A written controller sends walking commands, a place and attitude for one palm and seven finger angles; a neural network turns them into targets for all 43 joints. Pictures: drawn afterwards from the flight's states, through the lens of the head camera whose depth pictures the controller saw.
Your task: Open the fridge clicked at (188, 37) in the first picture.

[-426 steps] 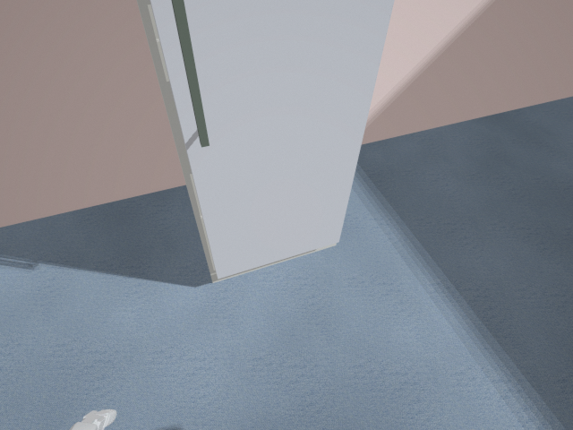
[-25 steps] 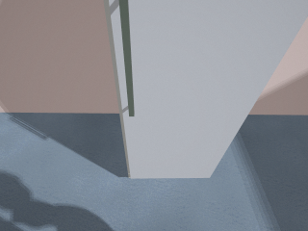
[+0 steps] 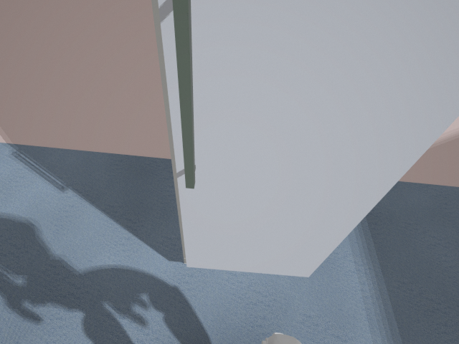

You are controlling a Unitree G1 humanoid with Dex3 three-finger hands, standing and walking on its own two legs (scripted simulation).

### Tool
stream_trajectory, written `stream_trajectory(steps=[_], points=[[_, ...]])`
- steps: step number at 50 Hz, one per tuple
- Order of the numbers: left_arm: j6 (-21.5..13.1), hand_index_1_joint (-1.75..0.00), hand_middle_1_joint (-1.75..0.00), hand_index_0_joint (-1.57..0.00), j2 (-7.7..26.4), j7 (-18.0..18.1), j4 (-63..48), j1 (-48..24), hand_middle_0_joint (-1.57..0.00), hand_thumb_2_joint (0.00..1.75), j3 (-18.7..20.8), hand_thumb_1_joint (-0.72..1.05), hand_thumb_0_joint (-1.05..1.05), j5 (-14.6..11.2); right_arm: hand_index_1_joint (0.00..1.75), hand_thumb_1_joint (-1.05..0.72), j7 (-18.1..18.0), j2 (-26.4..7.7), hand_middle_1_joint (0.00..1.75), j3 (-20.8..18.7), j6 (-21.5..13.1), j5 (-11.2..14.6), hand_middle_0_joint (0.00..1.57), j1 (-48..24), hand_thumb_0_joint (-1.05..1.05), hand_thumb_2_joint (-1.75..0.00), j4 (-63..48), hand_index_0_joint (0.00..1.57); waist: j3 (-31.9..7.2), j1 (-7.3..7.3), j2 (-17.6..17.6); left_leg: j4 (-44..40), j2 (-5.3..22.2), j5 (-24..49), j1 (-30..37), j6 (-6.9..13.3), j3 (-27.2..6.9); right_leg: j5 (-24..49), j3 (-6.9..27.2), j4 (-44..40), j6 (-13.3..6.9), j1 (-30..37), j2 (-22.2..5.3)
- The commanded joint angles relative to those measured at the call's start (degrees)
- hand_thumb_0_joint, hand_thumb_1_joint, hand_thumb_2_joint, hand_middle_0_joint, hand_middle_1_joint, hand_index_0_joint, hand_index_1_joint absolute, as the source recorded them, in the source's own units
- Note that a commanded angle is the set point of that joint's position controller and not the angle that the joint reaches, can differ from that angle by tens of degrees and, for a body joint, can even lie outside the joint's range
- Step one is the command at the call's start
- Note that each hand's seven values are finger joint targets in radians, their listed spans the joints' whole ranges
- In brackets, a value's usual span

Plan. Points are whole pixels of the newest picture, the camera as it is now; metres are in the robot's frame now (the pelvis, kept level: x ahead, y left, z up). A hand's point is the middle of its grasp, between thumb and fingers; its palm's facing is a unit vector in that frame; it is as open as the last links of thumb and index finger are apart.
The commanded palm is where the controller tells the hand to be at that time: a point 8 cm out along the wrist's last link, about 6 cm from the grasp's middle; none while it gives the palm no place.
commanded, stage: come to a stop and stand still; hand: left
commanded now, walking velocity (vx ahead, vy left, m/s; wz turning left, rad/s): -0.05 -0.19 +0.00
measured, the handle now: (189, 111) +0.45 +0.12 +0.16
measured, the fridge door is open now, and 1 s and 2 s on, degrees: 0 0 0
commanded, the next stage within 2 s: look again from close up in 1.78 s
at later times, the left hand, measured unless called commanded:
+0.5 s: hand out of the picture +0.04 +0.10 -0.17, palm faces +0.13 -0.96 -0.24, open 7.3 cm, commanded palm none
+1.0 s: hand out of the picture -0.06 +0.11 -0.18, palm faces +0.05 -0.99 -0.15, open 7.4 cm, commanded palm none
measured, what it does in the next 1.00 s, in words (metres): steps on the spot: right foot, then left foot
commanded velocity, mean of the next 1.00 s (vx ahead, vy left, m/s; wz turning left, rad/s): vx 0.04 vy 0.03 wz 0.00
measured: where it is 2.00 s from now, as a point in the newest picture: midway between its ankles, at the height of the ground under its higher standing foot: outside the picture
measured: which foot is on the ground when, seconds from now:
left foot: down 0.00-0.16, up 0.18-0.62, down 0.64-1.00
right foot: up 0.00-0.14, down 0.16-0.66, up 0.68-1.00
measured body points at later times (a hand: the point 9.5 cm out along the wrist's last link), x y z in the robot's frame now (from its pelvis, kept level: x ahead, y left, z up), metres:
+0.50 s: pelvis -0.01 -0.09 -0.01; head +0.02 -0.09 +0.44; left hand +0.03 +0.15 -0.15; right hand +0.09 -0.33 -0.16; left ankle -0.03 +0.03 -0.68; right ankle +0.07 -0.18 -0.74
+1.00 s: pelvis -0.05 -0.06 +0.00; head -0.04 -0.05 +0.45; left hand -0.06 +0.17 -0.16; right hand -0.11 -0.27 -0.15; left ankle -0.04 +0.05 -0.74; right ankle -0.06 -0.17 -0.69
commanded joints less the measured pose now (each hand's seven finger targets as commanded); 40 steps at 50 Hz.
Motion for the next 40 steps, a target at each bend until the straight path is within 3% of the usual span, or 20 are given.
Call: stream_trajectory(steps=[1, 4, 5, 6, 7, 8, 9, 11, 15, 19, 26, 28, 30, 31, 33, 34, 35, 36, 37, 40], points=[[0.02, -0.30, -0.30, -0.20, 0.74, -0.57, -3.23, 0.79, -0.20, 0.90, 0.62, 0.90, 0.00, -0.11, 0.30, -0.90, -0.32, -12.39, 0.30, -3.60, 0.29, -0.45, 0.20, 3.55, 0.00, -0.90, -2.82, 0.20, 2.11, -1.78, 14.18, -8.61, 11.85, 19.60, -1.79, 8.04, -5.64, -0.03, -2.83, -10.42, 0.89, 1.52, 0.53], [-0.94, -0.30, -0.30, -0.20, 2.23, -0.78, -3.98, 0.61, -0.20, 0.90, 1.18, 0.90, 0.00, -0.16, 0.30, -0.90, -0.25, -13.64, 0.30, -4.66, 1.03, -0.59, 0.20, 2.59, 0.00, -0.90, -3.58, 0.20, 0.51, -1.51, 15.09, -3.36, 12.26, 21.14, -1.98, 6.48, -6.96, 0.32, -3.86, -20.10, -0.01, 7.24, 2.15], [-1.48, -0.30, -0.30, -0.20, 2.87, -0.78, -3.11, 4.01, -0.20, 0.90, 1.51, 0.90, 0.00, -0.24, 0.30, -0.90, -0.04, -14.15, 0.30, -4.81, 1.20, -0.49, 0.20, 1.39, 0.00, -0.90, -3.99, 0.20, -1.80, 0.41, 13.68, 0.41, 11.09, 17.58, -3.20, 4.75, -6.08, 5.05, -4.12, -25.98, -0.14, 12.61, 2.30], [-2.44, -0.30, -0.30, -0.20, 5.04, -0.54, -1.64, 8.11, -0.20, 0.90, 1.98, 0.90, 0.00, -0.09, 0.30, -0.90, 0.45, -12.61, 0.30, -4.56, 1.27, -0.25, 0.20, 1.83, 0.00, -0.90, -4.32, 0.20, -4.71, 2.06, 7.40, 6.34, 6.94, 9.29, -4.86, 2.33, -3.29, 10.83, -2.79, -31.71, 0.09, 19.25, 0.97], [-3.56, -0.30, -0.30, -0.20, 10.53, 0.22, -1.06, 10.11, -0.20, 0.90, 2.78, 0.90, 0.00, 0.45, 0.30, -0.90, 0.97, -7.35, 0.30, -3.47, 1.45, 0.21, 0.20, 4.92, 0.00, -0.90, -4.50, 0.20, -8.54, 2.36, -9.46, 18.70, -0.14, -9.57, -11.49, -0.32, 0.62, 22.33, 7.36, -35.51, -1.65, 25.92, -9.47], [-3.66, -0.30, -0.30, -0.20, 13.36, 0.59, -1.81, 8.32, -0.20, 0.90, 2.44, 0.90, 0.00, -0.05, 0.30, -0.90, 0.93, -4.47, 0.30, -2.16, 2.12, 0.87, 0.20, 5.18, 0.00, -0.90, -5.93, 0.20, -10.69, 1.50, -18.36, 26.41, -3.36, -21.62, -12.95, -0.23, -3.42, 31.98, 14.74, -36.13, -4.90, 23.15, -16.66], [-3.84, -0.30, -0.30, -0.20, 12.06, 0.93, -2.95, 5.52, -0.20, 0.90, 1.56, 0.90, 0.00, -0.29, 0.30, -0.90, 0.76, -4.97, 0.30, -2.12, 2.63, 1.11, 0.20, 4.92, 0.00, -0.90, -6.12, 0.20, -10.05, 0.74, -10.80, 26.88, -2.09, -20.59, -9.90, 0.37, -7.32, 33.09, 12.88, -36.50, -7.75, 19.06, -17.39], [-4.01, -0.30, -0.30, -0.20, 10.11, 1.40, -3.83, 0.01, -0.20, 0.90, 1.46, 0.90, 0.00, -0.12, 0.30, -0.90, 1.08, -5.01, 0.30, -2.22, 2.84, 1.05, 0.20, 3.89, 0.00, -0.90, -4.78, 0.20, -6.20, 0.07, -14.88, 32.53, -1.93, -15.67, -12.73, -0.23, -6.15, 35.46, 11.50, -35.05, -8.45, 17.21, -14.42], [-3.70, -0.30, -0.30, -0.20, 10.22, 2.38, -3.96, 1.16, -0.20, 0.90, 1.55, 0.90, 0.00, -0.40, 0.30, -0.90, 1.57, -6.24, 0.30, -1.73, 3.19, 0.87, 0.20, -0.45, 0.00, -0.90, -4.86, 0.20, -5.89, 2.00, -6.46, 34.49, -3.59, -11.81, -16.22, -1.70, -5.85, 43.26, 10.19, -33.63, -11.31, 21.12, -15.24], [-3.49, -0.30, -0.30, -0.20, 10.82, 3.30, -3.62, 2.61, -0.20, 0.90, 2.05, 0.90, 0.00, -0.35, 0.30, -0.90, 2.03, -7.08, 0.30, -1.96, 4.40, 0.37, 0.20, -3.19, 0.00, -0.90, -6.52, 0.20, -6.36, 2.87, -2.50, 35.74, -3.95, -9.51, -18.51, -2.54, -7.28, 36.39, 11.86, -35.53, -13.60, 22.38, -17.48], [-2.42, -0.30, -0.30, -0.20, 12.14, 2.87, -5.21, -0.77, -0.20, 0.90, 2.14, 0.90, 0.00, 0.50, 0.30, -0.90, 3.03, -6.72, 0.30, -1.59, 4.05, 0.71, 0.20, -4.09, 0.00, -0.90, -8.57, 0.20, -4.64, 2.21, -6.95, 20.50, -3.86, -9.64, -10.16, -0.92, -5.30, 2.08, 13.56, -42.08, -12.78, 12.37, -15.70], [-2.02, -0.30, -0.30, -0.20, 12.38, 2.34, -5.17, -2.04, -0.20, 0.90, 2.26, 0.90, 0.00, 0.40, 0.30, -0.90, 3.09, -6.50, 0.30, -1.42, 3.38, 0.74, 0.20, -1.11, 0.00, -0.90, -7.65, 0.20, -4.83, 0.95, -7.97, 12.76, -4.96, -8.36, -2.92, 0.00, -3.31, -7.61, 12.29, -44.44, -10.79, 8.22, -13.43], [-1.55, -0.30, -0.30, -0.20, 11.07, 2.00, -4.60, -3.18, -0.20, 0.90, 1.85, 0.90, 0.00, -0.18, 0.30, -0.90, 2.74, -5.78, 0.30, -0.77, 2.56, 0.76, 0.20, 4.62, 0.00, -0.90, -5.33, 0.20, -5.50, -1.59, -5.51, -0.76, -6.37, -2.26, 8.94, 0.39, -0.88, -14.24, 8.34, -42.16, -6.75, 2.18, -8.85], [-1.31, -0.30, -0.30, -0.20, 9.25, 1.73, -4.54, -3.22, -0.20, 0.90, 1.18, 0.90, 0.00, -0.51, 0.30, -0.90, 2.35, -6.81, 0.30, -0.86, 2.18, 0.73, 0.20, 6.78, 0.00, -0.90, -4.55, 0.20, -5.26, -2.52, -1.16, -4.85, -4.41, -3.64, 12.83, 0.64, -2.08, -16.96, 5.20, -38.68, -4.38, -1.18, -5.71], [-1.25, -0.30, -0.30, -0.20, 3.43, 1.05, -5.66, -3.73, -0.20, 0.90, 0.16, 0.90, 0.00, -0.97, 0.30, -0.90, 1.51, -13.06, 0.30, -1.80, 2.00, -0.41, 0.20, 6.33, 0.00, -0.90, -6.08, 0.20, 2.26, -3.22, 21.33, -21.43, 12.80, -26.93, 0.19, 7.20, -26.15, -11.95, -4.21, -16.10, -0.70, -6.15, 4.20], [-1.54, -0.30, -0.30, -0.20, 4.15, 0.70, -6.45, -5.39, -0.20, 0.90, 0.35, 0.90, 0.00, -0.47, 0.30, -0.90, 1.19, -13.41, 0.30, -1.73, 2.10, -0.44, 0.20, 3.39, 0.00, -0.90, -7.51, 0.20, 7.68, -2.47, 17.08, -23.83, 15.89, -26.71, -8.05, 10.42, -26.84, -8.85, -0.60, -8.46, -1.48, -5.72, 2.75], [-1.31, -0.30, -0.30, -0.20, 4.48, 0.56, -4.00, -4.11, -0.20, 0.90, 0.59, 0.90, 0.00, 0.16, 0.30, -0.90, 1.06, -10.74, 0.30, -1.05, 1.42, -0.23, 0.20, 1.10, 0.00, -0.90, -6.77, 0.20, 5.99, -0.90, 15.41, -23.80, 12.16, -23.23, -9.68, 8.65, -24.50, -4.33, 3.17, -4.27, -1.80, -3.16, 2.58], [-1.29, -0.30, -0.30, -0.20, 4.15, 0.14, -2.38, -0.75, -0.20, 0.90, 0.80, 0.90, 0.00, 0.15, 0.30, -0.90, 0.82, -10.12, 0.30, -0.72, 1.10, -0.02, 0.20, -0.70, 0.00, -0.90, -6.98, 0.20, 5.88, 0.79, 12.08, -21.89, 10.37, -20.36, -8.72, 7.96, -21.35, -2.14, 2.90, 0.58, -1.77, -3.14, 3.62], [-1.37, -0.30, -0.30, -0.20, 3.40, -0.16, -1.42, 1.62, -0.20, 0.90, 0.84, 0.90, 0.00, 0.11, 0.30, -0.90, 0.81, -9.80, 0.30, -0.95, 0.73, 0.13, 0.20, -1.01, 0.00, -0.90, -7.60, 0.20, 5.73, 1.22, 8.66, -20.91, 9.59, -18.42, -8.59, 8.00, -18.83, -0.02, 2.56, 4.73, -1.63, -3.79, 3.78], [-1.85, -0.30, -0.30, -0.20, 2.89, -0.53, -0.09, 3.29, -0.20, 0.90, 0.70, 0.90, 0.00, 0.10, 0.30, -0.90, 0.46, -8.99, 0.30, -0.61, -0.38, 0.41, 0.20, 2.80, 0.00, -0.90, -6.27, 0.20, 3.25, 0.19, 7.34, -18.67, 8.24, -10.71, -1.75, 8.07, -15.65, 3.18, 2.29, 10.87, -1.13, -8.14, 3.73]])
